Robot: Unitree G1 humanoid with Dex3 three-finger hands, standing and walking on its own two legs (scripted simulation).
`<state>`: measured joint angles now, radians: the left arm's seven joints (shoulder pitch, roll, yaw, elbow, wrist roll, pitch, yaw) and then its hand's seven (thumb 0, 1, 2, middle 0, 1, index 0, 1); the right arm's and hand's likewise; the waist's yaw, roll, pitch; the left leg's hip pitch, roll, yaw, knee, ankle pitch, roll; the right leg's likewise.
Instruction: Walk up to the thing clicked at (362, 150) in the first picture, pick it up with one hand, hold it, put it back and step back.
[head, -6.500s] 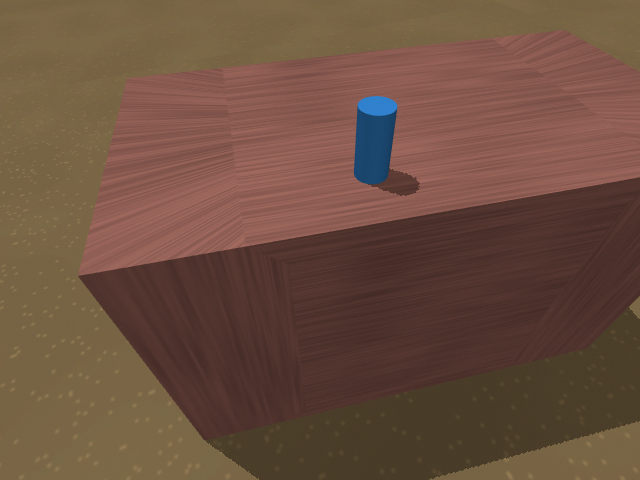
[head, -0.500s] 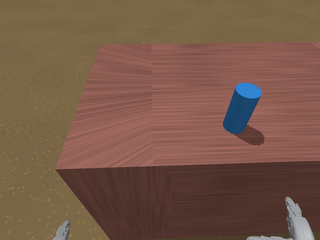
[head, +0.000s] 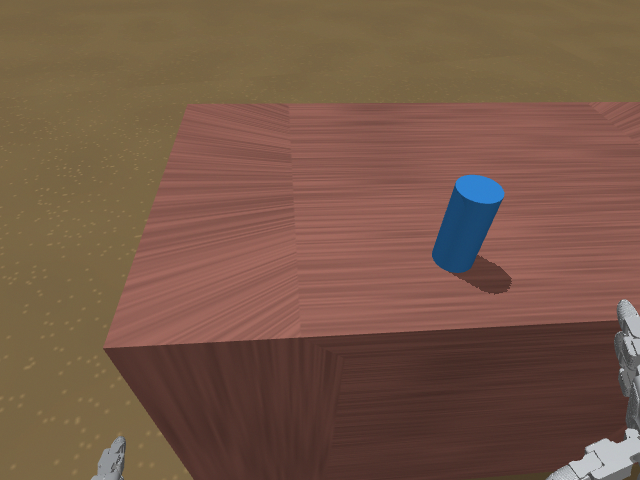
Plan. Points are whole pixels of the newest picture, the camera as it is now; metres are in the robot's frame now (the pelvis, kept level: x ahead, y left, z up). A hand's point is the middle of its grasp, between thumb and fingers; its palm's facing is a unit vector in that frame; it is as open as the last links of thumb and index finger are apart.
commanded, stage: rise first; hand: right
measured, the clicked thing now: (464, 226) +0.45 -0.22 +0.09
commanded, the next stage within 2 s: go down in 0.98 s
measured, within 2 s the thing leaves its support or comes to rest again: neither
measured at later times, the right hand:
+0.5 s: hand (634, 393) +0.17 -0.25 +0.16, palm faces +0.37 +0.83 -0.42, open 17.5 cm
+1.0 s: hand out of the picture +0.17 -0.25 +0.19, palm faces +0.40 +0.81 -0.43, open 17.4 cm
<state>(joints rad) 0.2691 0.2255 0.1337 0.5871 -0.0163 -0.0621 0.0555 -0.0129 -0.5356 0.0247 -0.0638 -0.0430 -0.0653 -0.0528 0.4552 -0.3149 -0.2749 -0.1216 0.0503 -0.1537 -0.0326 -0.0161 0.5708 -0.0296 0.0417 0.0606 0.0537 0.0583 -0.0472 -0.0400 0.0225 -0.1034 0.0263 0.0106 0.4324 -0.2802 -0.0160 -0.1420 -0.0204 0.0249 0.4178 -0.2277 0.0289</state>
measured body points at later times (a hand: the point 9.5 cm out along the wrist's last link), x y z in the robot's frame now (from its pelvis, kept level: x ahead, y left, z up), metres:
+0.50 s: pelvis -0.02 +0.00 +0.00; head -0.03 +0.02 +0.45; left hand +0.14 +0.26 -0.08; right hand +0.14 -0.30 +0.18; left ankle -0.03 +0.13 -0.74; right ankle +0.00 -0.14 -0.74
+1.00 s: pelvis -0.02 +0.00 +0.00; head -0.03 +0.02 +0.45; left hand +0.15 +0.25 -0.09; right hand +0.14 -0.29 +0.21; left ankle -0.03 +0.13 -0.74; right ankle +0.00 -0.14 -0.74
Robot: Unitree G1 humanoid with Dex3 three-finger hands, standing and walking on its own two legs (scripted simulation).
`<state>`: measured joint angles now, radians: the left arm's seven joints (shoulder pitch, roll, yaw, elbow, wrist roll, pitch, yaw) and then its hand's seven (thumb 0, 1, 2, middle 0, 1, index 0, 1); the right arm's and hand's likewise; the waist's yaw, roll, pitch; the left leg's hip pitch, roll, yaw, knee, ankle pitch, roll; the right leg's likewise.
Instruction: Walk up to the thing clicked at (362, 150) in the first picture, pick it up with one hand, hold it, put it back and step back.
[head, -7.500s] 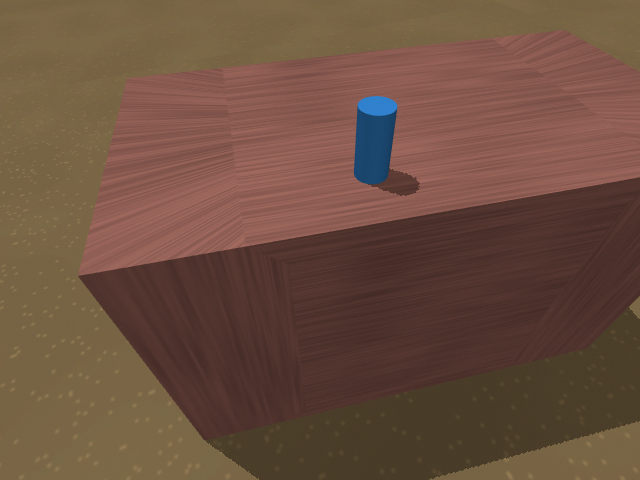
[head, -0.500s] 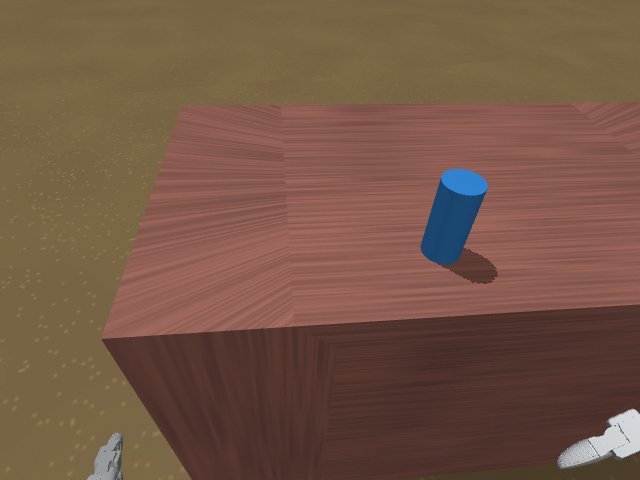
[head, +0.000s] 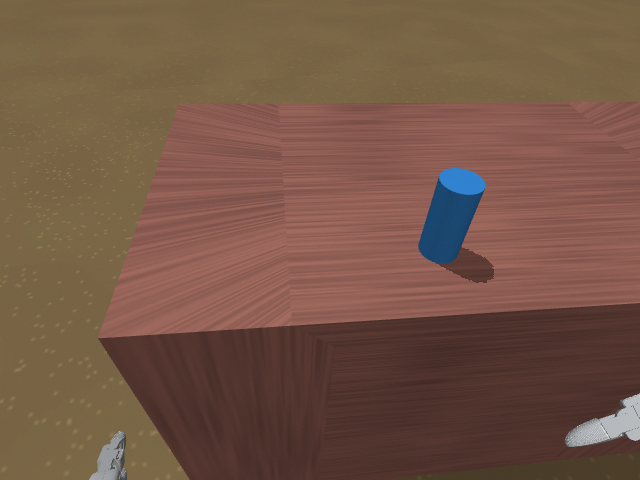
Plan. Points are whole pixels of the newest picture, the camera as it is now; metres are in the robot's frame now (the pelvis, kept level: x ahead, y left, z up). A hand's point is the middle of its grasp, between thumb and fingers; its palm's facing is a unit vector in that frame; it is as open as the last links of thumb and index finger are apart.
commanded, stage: go down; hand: right
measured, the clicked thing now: (448, 217) +0.47 -0.21 +0.09
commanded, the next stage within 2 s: none
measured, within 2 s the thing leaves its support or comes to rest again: neither
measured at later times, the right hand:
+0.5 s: hand (636, 285) +0.24 -0.29 +0.20, palm faces +0.38 +0.86 -0.34, open 17.4 cm
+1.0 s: hand out of the picture +0.30 -0.35 +0.20, palm faces +0.26 +0.95 -0.15, open 17.7 cm
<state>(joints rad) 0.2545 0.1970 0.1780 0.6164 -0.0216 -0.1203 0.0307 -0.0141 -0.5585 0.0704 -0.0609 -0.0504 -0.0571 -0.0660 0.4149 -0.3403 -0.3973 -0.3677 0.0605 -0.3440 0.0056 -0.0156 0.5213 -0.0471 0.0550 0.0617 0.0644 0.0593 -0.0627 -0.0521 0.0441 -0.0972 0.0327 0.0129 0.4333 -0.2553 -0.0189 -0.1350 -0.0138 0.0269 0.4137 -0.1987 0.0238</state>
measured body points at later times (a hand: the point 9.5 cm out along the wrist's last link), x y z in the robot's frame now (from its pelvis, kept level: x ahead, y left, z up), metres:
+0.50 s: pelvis +0.00 +0.01 +0.00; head -0.02 +0.02 +0.45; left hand +0.17 +0.27 -0.09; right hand +0.22 -0.34 +0.22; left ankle -0.01 +0.13 -0.74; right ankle +0.02 -0.14 -0.74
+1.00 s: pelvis +0.01 +0.00 +0.00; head -0.01 +0.00 +0.45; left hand +0.17 +0.26 -0.08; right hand +0.28 -0.40 +0.21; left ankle -0.01 +0.13 -0.74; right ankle +0.02 -0.14 -0.74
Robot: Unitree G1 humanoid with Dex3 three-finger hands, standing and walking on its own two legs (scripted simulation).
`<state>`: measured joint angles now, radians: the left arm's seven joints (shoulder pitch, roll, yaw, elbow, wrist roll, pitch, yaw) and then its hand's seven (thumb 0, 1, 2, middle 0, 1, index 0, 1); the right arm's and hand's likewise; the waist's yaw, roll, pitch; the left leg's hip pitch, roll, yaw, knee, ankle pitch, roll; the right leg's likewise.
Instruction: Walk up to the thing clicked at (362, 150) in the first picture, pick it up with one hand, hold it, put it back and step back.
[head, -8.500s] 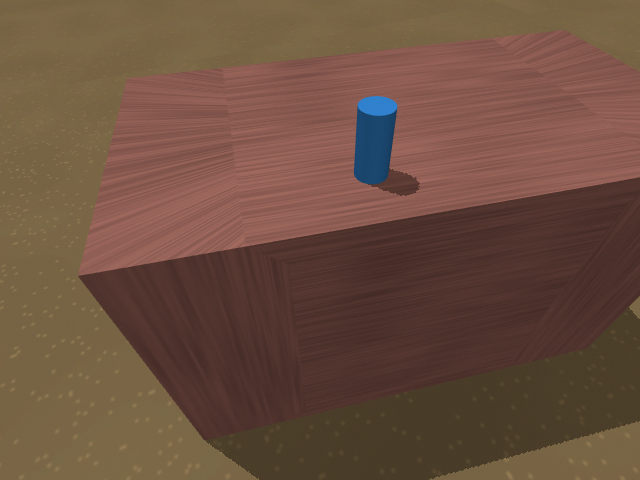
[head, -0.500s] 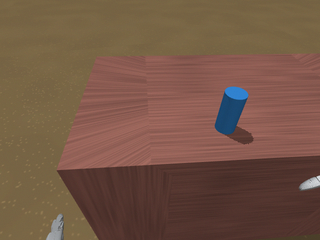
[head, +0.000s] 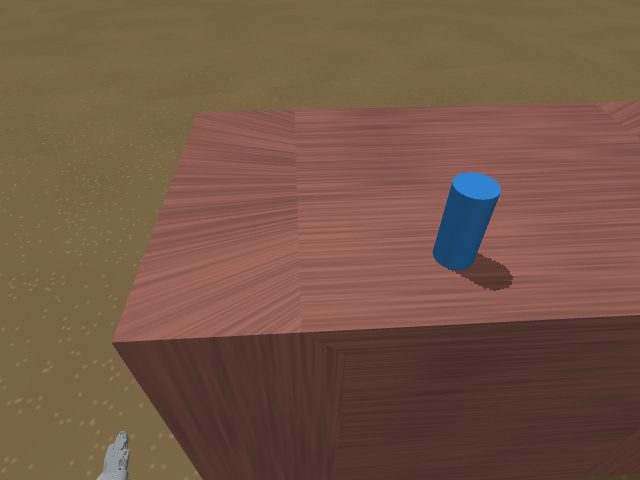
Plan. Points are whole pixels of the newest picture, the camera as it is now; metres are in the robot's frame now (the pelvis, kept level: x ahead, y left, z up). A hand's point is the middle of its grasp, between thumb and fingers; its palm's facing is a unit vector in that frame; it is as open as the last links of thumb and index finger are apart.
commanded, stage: go down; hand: right
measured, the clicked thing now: (463, 223) +0.46 -0.21 +0.10
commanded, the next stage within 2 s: none
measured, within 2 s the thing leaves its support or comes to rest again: neither
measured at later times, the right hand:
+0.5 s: hand out of the picture +0.33 -0.37 +0.21, palm faces +0.23 +0.97 -0.02, open 17.7 cm
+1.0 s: hand out of the picture +0.35 -0.39 +0.22, palm faces +0.23 +0.97 +0.00, open 17.7 cm
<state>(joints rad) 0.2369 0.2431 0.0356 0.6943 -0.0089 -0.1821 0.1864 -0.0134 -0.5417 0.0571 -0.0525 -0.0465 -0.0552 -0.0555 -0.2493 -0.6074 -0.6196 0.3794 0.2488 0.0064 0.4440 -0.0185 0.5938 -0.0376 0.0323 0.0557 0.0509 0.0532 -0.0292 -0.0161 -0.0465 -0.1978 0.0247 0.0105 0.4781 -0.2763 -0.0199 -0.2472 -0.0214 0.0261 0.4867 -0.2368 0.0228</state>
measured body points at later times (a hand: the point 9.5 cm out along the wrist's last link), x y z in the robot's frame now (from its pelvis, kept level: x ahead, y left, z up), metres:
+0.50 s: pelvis +0.00 +0.00 +0.00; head +0.01 +0.00 +0.45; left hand +0.16 +0.26 -0.08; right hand +0.31 -0.43 +0.22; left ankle -0.01 +0.13 -0.74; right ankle +0.01 -0.13 -0.74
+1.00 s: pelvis +0.01 +0.00 -0.01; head +0.03 +0.00 +0.44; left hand +0.16 +0.26 -0.08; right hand +0.34 -0.44 +0.22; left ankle -0.01 +0.13 -0.74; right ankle +0.01 -0.13 -0.74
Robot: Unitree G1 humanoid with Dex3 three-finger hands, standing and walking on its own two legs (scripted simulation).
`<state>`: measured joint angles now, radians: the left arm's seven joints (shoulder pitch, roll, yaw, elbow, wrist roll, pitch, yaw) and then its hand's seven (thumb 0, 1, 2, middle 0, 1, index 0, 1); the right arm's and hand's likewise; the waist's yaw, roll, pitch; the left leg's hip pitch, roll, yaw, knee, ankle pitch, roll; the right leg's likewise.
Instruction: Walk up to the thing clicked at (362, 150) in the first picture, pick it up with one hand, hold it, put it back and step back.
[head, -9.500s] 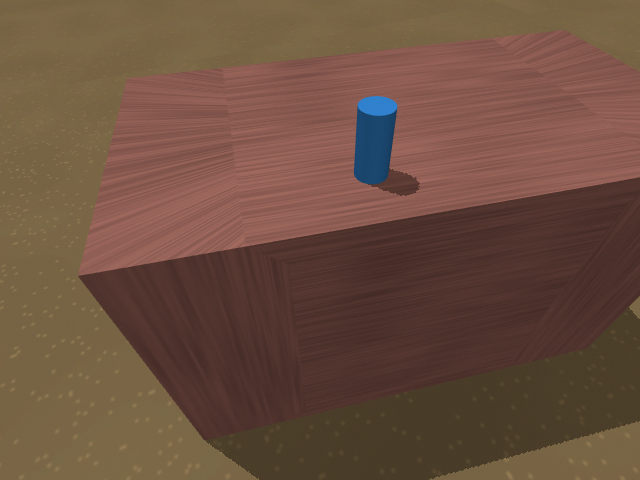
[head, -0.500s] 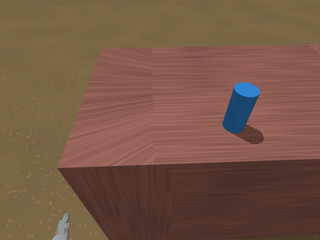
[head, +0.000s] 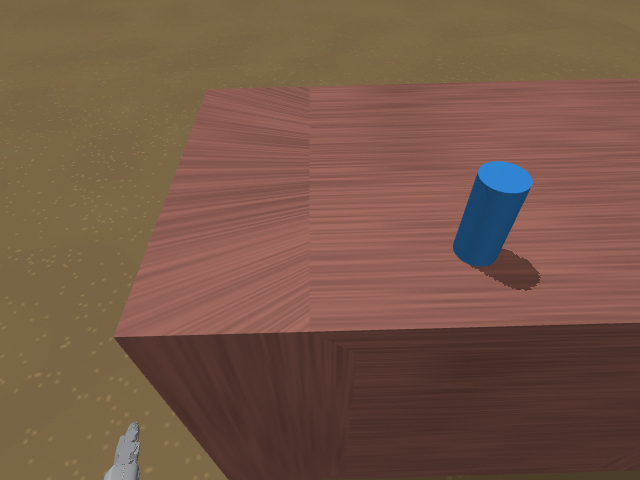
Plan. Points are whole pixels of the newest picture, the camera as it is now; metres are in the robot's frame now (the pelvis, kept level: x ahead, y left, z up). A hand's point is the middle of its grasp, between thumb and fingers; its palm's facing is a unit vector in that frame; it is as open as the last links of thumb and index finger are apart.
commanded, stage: go down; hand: right
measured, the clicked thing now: (488, 216) +0.45 -0.21 +0.10
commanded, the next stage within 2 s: approach in 1.08 s
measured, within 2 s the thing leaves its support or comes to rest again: neither
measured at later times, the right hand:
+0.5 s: hand out of the picture +0.36 -0.40 +0.23, palm faces +0.24 +0.97 +0.00, open 17.7 cm
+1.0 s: hand out of the picture +0.36 -0.40 +0.23, palm faces +0.23 +0.97 +0.01, open 17.6 cm
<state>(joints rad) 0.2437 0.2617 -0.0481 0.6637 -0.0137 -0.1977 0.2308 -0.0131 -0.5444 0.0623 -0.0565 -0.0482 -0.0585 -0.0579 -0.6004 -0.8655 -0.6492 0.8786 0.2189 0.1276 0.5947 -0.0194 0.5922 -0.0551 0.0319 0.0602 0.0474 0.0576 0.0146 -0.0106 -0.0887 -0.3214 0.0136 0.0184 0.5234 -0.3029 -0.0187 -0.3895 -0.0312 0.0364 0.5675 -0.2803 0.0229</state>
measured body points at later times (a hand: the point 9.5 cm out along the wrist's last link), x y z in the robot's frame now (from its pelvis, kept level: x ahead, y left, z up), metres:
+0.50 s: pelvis +0.00 -0.01 +0.00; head +0.02 -0.01 +0.45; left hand +0.15 +0.26 -0.07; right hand +0.34 -0.45 +0.23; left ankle -0.03 +0.13 -0.73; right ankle +0.00 -0.13 -0.73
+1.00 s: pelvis +0.00 -0.01 +0.00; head +0.02 -0.01 +0.45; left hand +0.15 +0.25 -0.08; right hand +0.34 -0.45 +0.23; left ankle -0.03 +0.13 -0.73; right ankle +0.00 -0.13 -0.73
